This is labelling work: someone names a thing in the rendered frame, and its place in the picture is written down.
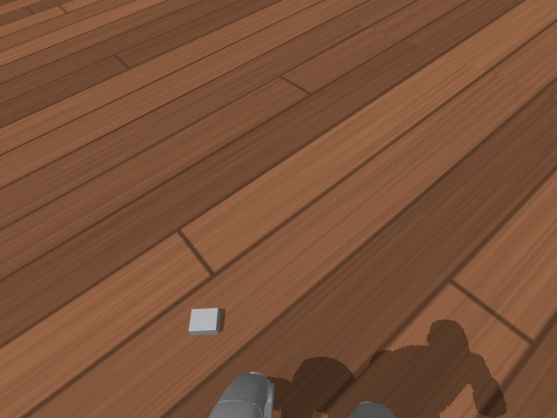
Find small box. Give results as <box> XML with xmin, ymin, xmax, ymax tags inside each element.
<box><xmin>188</xmin><ymin>308</ymin><xmax>221</xmax><ymax>335</ymax></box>

